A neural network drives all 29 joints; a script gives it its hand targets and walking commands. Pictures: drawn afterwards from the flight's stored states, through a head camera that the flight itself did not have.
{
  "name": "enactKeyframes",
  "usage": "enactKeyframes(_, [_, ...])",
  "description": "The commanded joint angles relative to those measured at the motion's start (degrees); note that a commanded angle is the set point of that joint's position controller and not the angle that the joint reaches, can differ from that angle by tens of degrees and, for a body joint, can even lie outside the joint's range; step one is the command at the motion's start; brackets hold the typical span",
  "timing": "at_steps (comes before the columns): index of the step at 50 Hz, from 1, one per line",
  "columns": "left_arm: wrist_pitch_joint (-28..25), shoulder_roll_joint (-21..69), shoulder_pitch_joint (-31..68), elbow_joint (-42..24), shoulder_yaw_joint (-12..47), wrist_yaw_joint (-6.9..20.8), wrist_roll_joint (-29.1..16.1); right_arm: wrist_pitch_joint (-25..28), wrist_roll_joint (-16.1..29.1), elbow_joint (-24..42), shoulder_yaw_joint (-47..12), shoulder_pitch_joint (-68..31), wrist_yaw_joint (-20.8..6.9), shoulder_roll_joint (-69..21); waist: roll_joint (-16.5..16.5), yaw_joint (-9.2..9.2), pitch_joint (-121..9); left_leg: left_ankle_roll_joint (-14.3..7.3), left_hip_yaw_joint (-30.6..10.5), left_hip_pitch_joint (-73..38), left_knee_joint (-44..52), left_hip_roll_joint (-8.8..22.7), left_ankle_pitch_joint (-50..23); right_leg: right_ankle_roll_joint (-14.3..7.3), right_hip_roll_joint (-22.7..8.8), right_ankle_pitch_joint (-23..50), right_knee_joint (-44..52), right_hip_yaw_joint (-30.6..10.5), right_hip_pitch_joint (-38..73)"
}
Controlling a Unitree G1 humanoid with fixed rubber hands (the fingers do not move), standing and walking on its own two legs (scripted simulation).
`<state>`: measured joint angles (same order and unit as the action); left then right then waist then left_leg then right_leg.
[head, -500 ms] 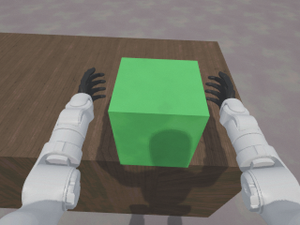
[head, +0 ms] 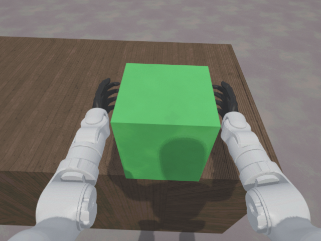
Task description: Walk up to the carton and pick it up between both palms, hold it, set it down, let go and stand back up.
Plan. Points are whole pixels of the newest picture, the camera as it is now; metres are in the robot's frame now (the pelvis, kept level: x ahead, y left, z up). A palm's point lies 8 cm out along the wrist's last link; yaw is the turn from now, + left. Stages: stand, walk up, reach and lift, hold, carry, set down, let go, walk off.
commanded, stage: reach and lift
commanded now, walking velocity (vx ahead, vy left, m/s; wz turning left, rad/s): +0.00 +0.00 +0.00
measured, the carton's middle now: (164, 125) +0.41 +0.00 +0.06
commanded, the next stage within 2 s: none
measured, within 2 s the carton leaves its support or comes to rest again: leaves its support in 1.80 s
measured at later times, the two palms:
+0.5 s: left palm (106, 110) +0.43 +0.15 +0.11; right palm (222, 116) +0.41 -0.15 +0.10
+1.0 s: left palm (102, 115) +0.41 +0.16 +0.11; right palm (222, 122) +0.39 -0.14 +0.10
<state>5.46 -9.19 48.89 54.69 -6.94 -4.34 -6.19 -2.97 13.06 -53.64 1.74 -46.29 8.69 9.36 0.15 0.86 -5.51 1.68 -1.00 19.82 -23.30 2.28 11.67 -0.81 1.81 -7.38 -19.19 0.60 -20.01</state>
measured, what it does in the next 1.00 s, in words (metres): stands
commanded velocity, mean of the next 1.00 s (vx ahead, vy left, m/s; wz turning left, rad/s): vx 0.00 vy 0.00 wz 0.00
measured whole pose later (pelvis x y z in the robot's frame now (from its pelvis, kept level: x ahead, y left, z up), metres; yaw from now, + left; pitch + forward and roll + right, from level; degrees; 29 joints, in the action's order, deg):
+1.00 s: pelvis +0.01 +0.01 +0.01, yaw +0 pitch -1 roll -1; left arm 5.5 2.9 41.6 44.1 -24.4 1.3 17.7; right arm 2.3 -14.6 -45.2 24.9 -37.0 3.4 -4.7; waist 1.6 0.8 1.3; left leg 0.9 -0.1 4.9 -17.8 1.4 11.4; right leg -0.1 0.7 -7.9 -14.9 0.8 -5.5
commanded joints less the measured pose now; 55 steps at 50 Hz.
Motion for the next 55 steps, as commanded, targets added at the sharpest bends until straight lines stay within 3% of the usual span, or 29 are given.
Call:
enactKeyframes(1, [-2.7,-6.0,24.7,-7.7,-4.0,-0.6,3.5,2.2,-0.7,8.1,0.8,-25.3,0.3,4.3,-0.9,-2.35,-31.0,1.9,3.6,-8.2,0.4,-3.3,-20.4,3.3,0.3,19.0,-1.0,0.1,21.1])
enactKeyframes(4, [-3.1,-4.1,27.1,-13.4,-3.1,-1.5,4.1,3.3,-2.0,10.7,2.9,-28.3,0.8,3.0,-1.7,-0.6,-34.4,2.4,3.4,-9.1,-0.1,-2.9,-21.2,3.1,0.6,20.8,-1.6,0.3,19.8])
enactKeyframes(7, [-2.7,-2.8,29.3,-8.7,-3.6,-1.3,5.0,2.7,-5.2,9.6,4.4,-28.7,1.6,2.1,0.6,0.54,-30.9,1.2,3.5,-7.4,0.7,-2.6,-15.9,3.6,0.6,15.6,-0.8,0.5,19.2])
enactKeyframes(9, [-2.9,-2.8,28.9,-7.3,-5.3,-1.3,5.1,2.0,-5.0,10.3,3.8,-29.5,1.7,0.9,2.9,-1.67,-29.9,0.6,3.8,-5.8,2.3,-3.1,-13.7,3.7,0.1,14.4,-0.8,-0.2,20.1])
enactKeyframes(10, [-3.9,-1.0,31.3,-10.5,-2.7,-1.8,4.2,2.3,-5.4,10.4,5.2,-29.8,1.4,0.5,-0.4,0.28,-32.3,1.5,3.3,-6.6,1.6,-2.5,-15.4,3.2,0.0,15.9,-1.4,0.6,20.7])
enactKeyframes(12, [-4.5,-1.2,27.5,-11.5,-3.9,-2.1,5.2,3.0,-3.6,11.6,3.8,-27.2,1.5,-1.7,-1.7,-1.33,-37.6,2.1,4.0,-8.4,-0.5,-3.0,-22.2,3.1,0.0,23.8,-2.6,0.1,22.9])
enactKeyframes(18, [-3.1,3.5,29.1,-12.0,-3.9,-1.5,8.1,3.1,-6.2,7.6,6.1,-28.0,1.6,-2.1,-2.4,-0.3,-31.3,2.5,3.4,-11.8,-0.5,-1.8,-22.5,2.3,0.8,17.9,-0.6,1.1,17.7])
enactKeyframes(19, [-3.2,4.2,26.0,-13.8,-3.5,-1.7,8.1,4.0,-6.0,11.4,5.0,-26.4,1.4,-3.2,-2.7,-0.96,-35.4,2.9,3.8,-14.9,-1.9,-1.7,-26.0,2.2,1.3,20.7,-0.7,1.0,18.4])
enactKeyframes(20, [-2.0,3.2,28.5,-9.6,-5.0,-1.6,8.9,3.2,-6.4,7.6,6.2,-29.3,1.3,-2.6,-1.9,-0.4,-30.6,2.3,3.7,-13.4,-0.8,-2.0,-23.5,2.4,1.3,18.0,0.0,0.9,16.7])
enactKeyframes(22, [-2.1,5.1,30.0,-11.0,-4.1,-1.3,9.3,3.2,-7.2,9.9,5.1,-30.0,0.7,-4.1,-2.1,-1.84,-28.8,2.7,4.2,-13.0,0.3,-2.1,-20.7,2.0,0.8,12.6,0.8,1.1,16.5])
enactKeyframes(23, [-2.5,5.7,28.7,-15.5,-3.8,-1.9,10.6,3.8,-8.5,9.8,6.9,-27.7,0.5,-3.3,-3.8,-0.32,-31.3,3.0,3.9,-15.5,-0.4,-1.8,-23.0,1.6,1.0,15.6,0.8,1.6,17.2])
enactKeyframes(24, [-2.5,5.7,29.3,-11.8,-5.7,-1.8,11.4,4.0,-8.6,7.3,7.1,-28.9,0.4,-4.9,-3.5,-0.91,-28.4,2.8,4.4,-15.0,-0.6,-1.9,-22.2,1.7,0.5,15.8,0.9,1.3,15.8])
enactKeyframes(25, [-3.1,7.6,29.5,-13.2,-3.7,-1.5,9.9,4.5,-9.5,10.2,7.3,-29.5,0.2,-4.9,-2.6,-0.13,-33.0,2.9,4.0,-13.9,-0.8,-1.9,-21.5,1.8,0.3,16.4,0.6,1.9,18.7])
enactKeyframes(26, [-3.3,5.2,28.6,-11.9,-6.2,-0.9,10.8,4.0,-9.5,9.8,5.6,-28.3,-0.2,-6.8,0.1,-2.98,-28.8,1.6,5.4,-11.4,0.8,-2.3,-19.7,2.3,0.2,15.2,0.9,0.2,20.4])
enactKeyframes(29, [-4.7,11.1,30.2,-12.1,-5.0,0.2,12.0,5.4,-13.2,9.2,8.8,-29.4,-2.1,-10.1,-2.3,-1.12,-31.4,2.7,4.6,-12.2,1.0,-1.9,-19.8,1.3,-0.1,14.6,0.4,1.5,19.5])
enactKeyframes(31, [-4.8,11.4,29.3,-7.5,-8.1,1.8,15.7,5.1,-16.7,6.6,9.1,-27.9,-2.5,-13.8,0.7,-1.37,-24.7,1.0,5.9,-10.4,2.9,-2.8,-16.2,2.6,-0.9,14.0,1.2,1.0,21.8])
enactKeyframes(34, [-5.7,34.6,33.8,-8.3,-2.6,8.6,19.3,6.9,-23.7,12.3,5.8,-35.2,-9.2,-39.0,0.0,-1.49,-30.3,1.0,6.6,-12.1,4.3,-2.7,-17.3,2.5,-1.1,16.4,0.8,1.7,26.4])
enactKeyframes(35, [-5.4,36.3,32.1,-6.4,-4.3,9.7,22.1,6.7,-26.2,9.5,6.6,-31.4,-11.0,-42.9,-0.5,-0.69,-27.9,1.6,6.8,-14.2,4.5,-2.7,-17.3,1.8,-1.2,16.6,1.4,1.8,26.4])
enactKeyframes(37, [-4.9,37.0,28.9,-8.8,-2.7,10.8,21.8,7.6,-27.5,12.6,5.0,-29.3,-12.4,-42.0,-1.3,-0.73,-28.3,2.2,7.3,-14.2,4.4,-3.3,-21.4,2.4,-1.2,27.0,-0.8,2.6,32.0])
enactKeyframes(38, [-4.4,35.4,26.3,-8.2,-4.6,11.4,22.7,7.6,-27.9,12.0,5.2,-28.6,-12.4,-40.4,0.4,-1.14,-25.6,1.7,7.1,-11.8,5.4,-3.6,-20.2,2.8,-1.2,27.7,-0.5,2.2,33.8])
enactKeyframes(40, [-4.8,38.0,25.6,-9.7,-1.6,11.2,22.6,9.8,-28.2,16.9,3.3,-29.6,-12.9,-39.7,-1.9,-1.47,-29.5,1.9,6.8,-13.8,5.2,-3.4,-20.9,3.0,-0.6,27.6,-0.4,2.6,33.6])
enactKeyframes(41, [-4.0,36.9,25.8,-10.7,-2.7,10.7,23.5,8.9,-28.5,12.8,5.7,-27.1,-13.3,-39.3,-3.6,-1.03,-25.1,2.8,6.8,-14.5,5.5,-3.0,-21.0,2.4,-0.6,26.3,0.2,3.4,33.2])
enactKeyframes(45, [-1.5,35.4,21.5,-12.2,-2.3,12.0,23.6,8.5,-27.7,13.6,4.0,-26.2,-13.2,-37.5,-0.2,-0.91,-18.7,1.8,7.2,-13.3,6.2,-3.8,-20.9,3.0,-0.6,29.1,0.5,2.7,34.7])
enactKeyframes(47, [-1.0,36.6,21.4,-14.7,-3.0,11.6,24.5,8.7,-28.6,14.9,4.0,-25.7,-13.5,-38.7,-0.1,-1.22,-18.8,1.9,7.5,-15.5,6.6,-3.5,-20.3,2.9,-0.5,26.8,1.1,3.6,32.8])
enactKeyframes(51, [0.3,37.3,24.2,-17.2,-0.8,11.1,22.7,9.2,-29.5,15.9,6.4,-26.9,-13.5,-34.7,0.3,1.82,-19.6,2.3,6.5,-18.3,6.2,-2.7,-20.4,2.9,1.2,18.5,2.4,5.2,27.7])
enactKeyframes(52, [0.7,36.2,22.3,-16.5,-1.4,11.1,23.8,9.6,-28.7,15.3,5.4,-27.4,-13.3,-36.9,-1.4,0.06,-18.4,2.1,7.3,-18.6,5.6,-3.0,-21.1,2.6,0.3,21.2,2.4,4.3,29.6])
enactKeyframes(53, [1.7,36.3,19.7,-14.6,-3.5,11.5,24.1,9.3,-27.9,15.9,4.6,-26.4,-13.6,-36.5,1.3,-1.57,-15.5,1.9,7.6,-16.5,6.1,-3.2,-19.8,2.7,0.5,18.8,2.7,4.3,30.6])
enactKeyframes(54, [2.2,38.2,21.7,-16.6,-2.5,11.5,24.4,9.4,-28.1,18.2,5.1,-27.7,-13.8,-36.3,0.3,-0.4,-18.4,2.0,7.0,-16.0,6.7,-3.1,-19.2,2.5,0.4,20.9,1.8,4.2,30.5])
enactKeyframes(55, [2.2,38.3,20.2,-15.3,-3.4,11.6,25.5,9.6,-27.2,17.0,3.9,-26.6,-13.5,-38.4,-1.1,-1.28,-16.8,1.3,7.3,-14.3,6.7,-3.7,-18.4,2.5,-0.6,23.3,2.1,2.9,33.2])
